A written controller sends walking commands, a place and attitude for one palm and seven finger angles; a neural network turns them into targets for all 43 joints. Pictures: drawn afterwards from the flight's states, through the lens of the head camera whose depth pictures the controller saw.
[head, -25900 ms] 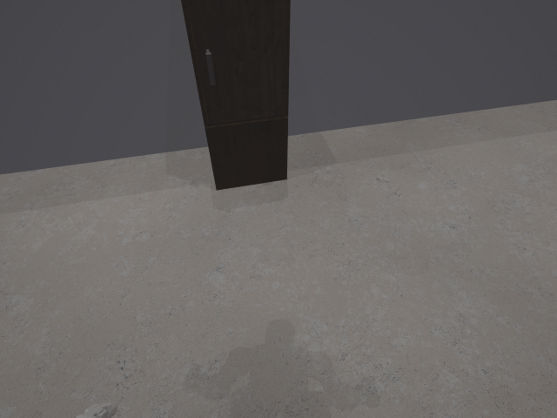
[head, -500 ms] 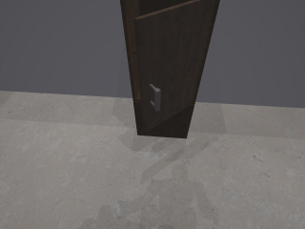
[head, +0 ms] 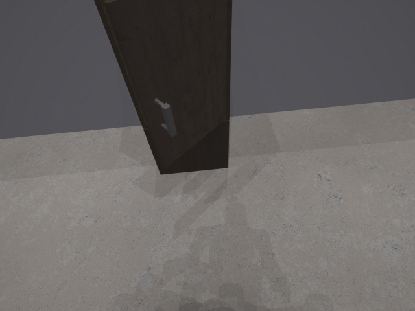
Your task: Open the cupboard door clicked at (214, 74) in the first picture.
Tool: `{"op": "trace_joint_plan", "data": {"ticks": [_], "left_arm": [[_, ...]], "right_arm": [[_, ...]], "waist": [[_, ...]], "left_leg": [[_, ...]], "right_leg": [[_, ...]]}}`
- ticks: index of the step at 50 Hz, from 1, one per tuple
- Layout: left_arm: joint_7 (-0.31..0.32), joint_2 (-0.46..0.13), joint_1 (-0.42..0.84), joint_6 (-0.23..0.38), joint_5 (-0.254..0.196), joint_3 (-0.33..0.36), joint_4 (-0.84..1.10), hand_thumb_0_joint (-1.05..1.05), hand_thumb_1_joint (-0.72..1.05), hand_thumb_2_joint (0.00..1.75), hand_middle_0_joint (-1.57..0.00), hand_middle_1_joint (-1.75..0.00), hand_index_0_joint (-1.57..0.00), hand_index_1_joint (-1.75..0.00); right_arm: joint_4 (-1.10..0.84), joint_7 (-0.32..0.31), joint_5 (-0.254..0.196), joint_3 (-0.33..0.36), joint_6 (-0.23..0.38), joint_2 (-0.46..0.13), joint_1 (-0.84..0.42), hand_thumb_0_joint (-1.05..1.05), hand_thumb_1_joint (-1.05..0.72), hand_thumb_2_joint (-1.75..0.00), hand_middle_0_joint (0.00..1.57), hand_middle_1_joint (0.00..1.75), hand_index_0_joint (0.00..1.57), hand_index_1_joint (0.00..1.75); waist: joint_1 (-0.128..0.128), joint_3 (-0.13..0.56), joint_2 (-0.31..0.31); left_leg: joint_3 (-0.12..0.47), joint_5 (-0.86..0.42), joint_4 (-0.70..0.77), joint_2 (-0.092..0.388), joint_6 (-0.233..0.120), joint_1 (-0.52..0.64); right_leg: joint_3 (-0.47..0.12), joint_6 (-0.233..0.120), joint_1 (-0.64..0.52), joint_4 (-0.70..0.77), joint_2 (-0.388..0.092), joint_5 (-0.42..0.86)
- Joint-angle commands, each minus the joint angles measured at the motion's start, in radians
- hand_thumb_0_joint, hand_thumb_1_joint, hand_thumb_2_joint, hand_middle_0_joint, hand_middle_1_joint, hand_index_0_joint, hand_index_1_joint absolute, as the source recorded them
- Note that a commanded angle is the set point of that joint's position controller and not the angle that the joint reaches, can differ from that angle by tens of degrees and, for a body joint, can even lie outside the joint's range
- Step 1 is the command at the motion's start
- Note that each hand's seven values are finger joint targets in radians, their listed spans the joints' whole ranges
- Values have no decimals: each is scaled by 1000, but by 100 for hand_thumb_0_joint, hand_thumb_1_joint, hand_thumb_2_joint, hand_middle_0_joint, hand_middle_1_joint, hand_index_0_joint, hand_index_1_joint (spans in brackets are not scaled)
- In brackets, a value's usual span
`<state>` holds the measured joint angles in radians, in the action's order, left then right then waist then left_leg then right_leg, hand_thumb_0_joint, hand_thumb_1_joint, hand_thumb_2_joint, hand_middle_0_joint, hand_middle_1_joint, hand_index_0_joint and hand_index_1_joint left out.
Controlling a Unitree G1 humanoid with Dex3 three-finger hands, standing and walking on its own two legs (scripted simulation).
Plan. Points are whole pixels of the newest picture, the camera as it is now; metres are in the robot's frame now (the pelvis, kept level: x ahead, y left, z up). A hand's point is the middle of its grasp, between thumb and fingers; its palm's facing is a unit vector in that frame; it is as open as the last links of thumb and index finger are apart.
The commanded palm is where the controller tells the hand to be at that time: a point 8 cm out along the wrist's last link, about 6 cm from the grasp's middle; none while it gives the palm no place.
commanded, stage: walk to a spot facing it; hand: left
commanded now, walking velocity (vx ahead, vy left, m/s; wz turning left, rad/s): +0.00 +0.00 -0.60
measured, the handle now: (165, 117) +0.63 +0.19 -0.07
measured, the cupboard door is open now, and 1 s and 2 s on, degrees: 41 41 41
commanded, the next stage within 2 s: none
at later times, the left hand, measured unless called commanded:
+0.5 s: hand out of the picture +0.10 +0.22 -0.16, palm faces -0.18 -0.95 -0.24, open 7.4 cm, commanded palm none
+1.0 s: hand (170, 272) +0.21 +0.12 -0.15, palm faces -0.57 -0.78 -0.26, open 7.4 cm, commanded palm none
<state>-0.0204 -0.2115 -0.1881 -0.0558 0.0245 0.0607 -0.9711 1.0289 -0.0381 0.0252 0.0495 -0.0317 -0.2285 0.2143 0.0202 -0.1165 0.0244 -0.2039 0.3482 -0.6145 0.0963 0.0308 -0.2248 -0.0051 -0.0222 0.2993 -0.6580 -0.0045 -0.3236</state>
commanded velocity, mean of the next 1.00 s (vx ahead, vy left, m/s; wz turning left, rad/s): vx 0.00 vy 0.00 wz -0.60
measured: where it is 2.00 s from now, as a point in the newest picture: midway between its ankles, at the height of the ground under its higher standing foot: outside the picture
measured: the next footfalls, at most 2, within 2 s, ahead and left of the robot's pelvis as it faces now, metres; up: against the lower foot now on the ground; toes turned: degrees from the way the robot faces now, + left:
left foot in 0.48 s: +0.08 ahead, +0.14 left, +0.00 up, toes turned -18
right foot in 0.82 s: -0.01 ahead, -0.13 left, +0.00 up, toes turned -31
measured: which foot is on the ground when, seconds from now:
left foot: down 0.00-0.00, up 0.02-0.46, down 0.48-0.82, up 0.84-1.00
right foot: down 0.00-0.48, up 0.50-0.80, down 0.82-1.00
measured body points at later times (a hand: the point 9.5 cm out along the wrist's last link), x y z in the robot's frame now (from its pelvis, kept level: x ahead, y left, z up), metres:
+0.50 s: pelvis +0.01 +0.02 +0.01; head +0.06 +0.02 +0.45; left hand +0.11 +0.27 -0.14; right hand +0.09 -0.26 -0.11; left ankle +0.04 +0.15 -0.73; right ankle +0.00 -0.10 -0.72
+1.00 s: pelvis +0.01 +0.00 +0.01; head +0.06 -0.03 +0.46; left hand +0.24 +0.16 -0.13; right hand -0.10 -0.27 -0.13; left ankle +0.09 +0.12 -0.66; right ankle -0.04 -0.11 -0.72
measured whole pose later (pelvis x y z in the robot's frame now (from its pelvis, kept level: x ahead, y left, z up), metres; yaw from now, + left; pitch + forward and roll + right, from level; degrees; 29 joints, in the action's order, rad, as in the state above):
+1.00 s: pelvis +0.01 +0.00 +0.01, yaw -36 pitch +0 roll +1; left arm 0.00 -0.25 -0.16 -0.04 0.02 0.06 -0.88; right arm 0.92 -0.02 0.00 0.06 -0.05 -0.27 0.18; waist -0.01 -0.13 -0.02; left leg -0.05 0.46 -1.01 0.07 0.08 -0.46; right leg -0.08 -0.01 0.30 -0.55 0.02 -0.25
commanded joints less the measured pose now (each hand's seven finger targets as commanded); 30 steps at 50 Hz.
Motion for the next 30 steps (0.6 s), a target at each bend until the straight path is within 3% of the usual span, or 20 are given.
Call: {"op": "trace_joint_plan", "data": {"ticks": [1, 2, 3, 4, 7, 9, 12, 17, 19, 21, 22, 23, 24, 25, 26, 28, 30], "left_arm": [[38, -276, -172, 25, -2, 76, 26, 0, 90, 90, -20, -30, -20, -30], [38, -253, -106, 21, -4, 70, 52, 0, 90, 90, -20, -30, -20, -30], [40, -215, -47, 21, 0, 65, 72, 0, 90, 90, -20, -30, -20, -30], [41, -199, -24, 26, -2, 61, 81, 0, 90, 90, -20, -30, -20, -30], [48, -188, -73, 41, -2, 60, 77, 0, 90, 90, -20, -30, -20, -30], [46, -196, -105, 42, -1, 62, 66, 0, 90, 90, -20, -30, -20, -30], [44, -196, -122, 37, 2, 65, 65, 0, 90, 90, -20, -30, -20, -30], [43, -211, -118, 31, 8, 75, 75, 0, 90, 90, -20, -30, -20, -30], [42, -212, -89, 28, 7, 75, 87, 0, 90, 90, -20, -30, -20, -30], [41, -205, -39, 24, 1, 71, 101, 0, 90, 90, -20, -30, -20, -30], [38, -181, -18, 23, -7, 64, 114, 0, 90, 90, -20, -30, -20, -30], [26, -120, -27, 23, -19, 52, 138, 0, 90, 90, -20, -30, -20, -30], [16, -133, 14, 26, -14, 49, 159, 0, 90, 90, -20, -30, -20, -30], [11, -160, 28, 27, -6, 55, 167, 0, 90, 90, -20, -30, -20, -30], [3, -163, -1, 24, 3, 62, 162, 0, 90, 90, -20, -30, -20, -30], [-8, -142, 7, 15, 4, 62, 134, 0, 90, 90, -20, -30, -20, -30], [-18, -117, 14, 14, -2, 49, 145, 0, 90, 90, -20, -30, -20, -30]], "right_arm": [[-138, -5, -14, 38, -4, -123, -83, 0, -90, -90, 20, 30, 20, 30], [-130, 4, -16, 41, -6, -112, -73, 0, -90, -90, 20, 30, 20, 30], [-124, 5, -12, 45, -5, -111, -100, 0, -90, -90, 20, 30, 20, 30], [-125, 7, -9, 42, -3, -107, -97, 0, -90, -90, 20, 30, 20, 30], [-129, 8, -11, 33, 0, -70, -91, 0, -90, -90, 20, 30, 20, 30], [-141, 6, -15, 30, 1, -60, -111, 0, -90, -90, 20, 30, 20, 30], [-161, 0, -19, 32, 5, -69, -128, 0, -90, -90, 20, 30, 20, 30], [-188, -4, -28, 29, 17, -69, -163, 0, -90, -90, 20, 30, 20, 30], [-188, -5, -32, 30, 19, -74, -134, 0, -90, -90, 20, 30, 20, 30], [-167, -10, -34, 33, 26, -85, -55, 0, -90, -90, 20, 30, 20, 30], [-155, -16, -30, 39, 35, -120, -11, 0, -90, -90, 20, 30, 20, 30], [-162, -21, -13, 55, 45, -211, 7, 0, -90, -90, 20, 30, 20, 30], [-177, -24, -3, 61, 40, -259, 24, 0, -90, -90, 20, 30, 20, 30], [-194, -23, 2, 52, 36, -244, -8, 0, -90, -90, 20, 30, 20, 30], [-210, -20, 9, 40, 41, -210, -40, 0, -90, -90, 20, 30, 20, 30], [-211, -22, 10, 27, 44, -172, -73, 0, -90, -90, 20, 30, 20, 30], [-207, -22, 10, 24, 45, -165, -52, 0, -90, -90, 20, 30, 20, 30]], "waist": [[70, 99, -342], [35, 76, -237], [14, 48, -200], [1, 50, -178], [4, 152, -93], [19, 172, -92], [27, 171, -172], [34, 164, -172], [12, 161, -171], [-32, 186, -153], [-56, 199, -85], [-63, 195, 184], [-68, 156, 261], [-49, 125, 156], [-25, 116, 85], [-1, 90, 157], [-4, 117, 176]], "left_leg": [[208, 263, -539, -57, 4, -326], [221, 189, -581, -32, 3, -337], [232, 124, -599, -24, 10, -353], [239, 84, -592, -19, 17, -353], [228, 51, -493, -36, 30, -314], [219, 54, -421, -53, 34, -308], [225, 58, -361, -63, 35, -311], [234, 99, -193, -87, 24, -238], [243, 62, -89, -100, 16, -155], [244, -62, 122, -99, 9, 36], [286, -108, 232, -33, -9, 198], [545, -86, 351, 210, -86, 308], [676, -192, 390, 400, -194, 211], [644, -246, 364, 412, -242, 110], [580, -266, 365, 367, -248, 65], [380, -496, 291, 240, -190, 59], [251, -661, 230, 187, -157, 117]], "right_leg": [[-516, -160, -189, 389, -341, 452], [-482, -194, -113, 402, -308, 174], [-479, -184, -76, 394, -252, 142], [-440, -176, -80, 379, -235, 193], [-396, -165, -180, 325, -200, 381], [-397, -163, -227, 312, -182, 440], [-419, -165, -256, 308, -173, 476], [-491, -180, -226, 278, -165, 544], [-512, -159, -152, 268, -143, 515], [-486, -97, -42, 223, -97, 437], [-421, -49, 97, 169, -37, 295], [-266, 10, 298, 2, 98, -26], [-94, 58, 324, -243, 96, -292], [-107, 72, 295, -362, 38, -264], [-83, 82, 291, -454, 37, -211], [-60, 89, 295, -506, 10, -146], [-1, 93, 278, -430, 3, -136]]}}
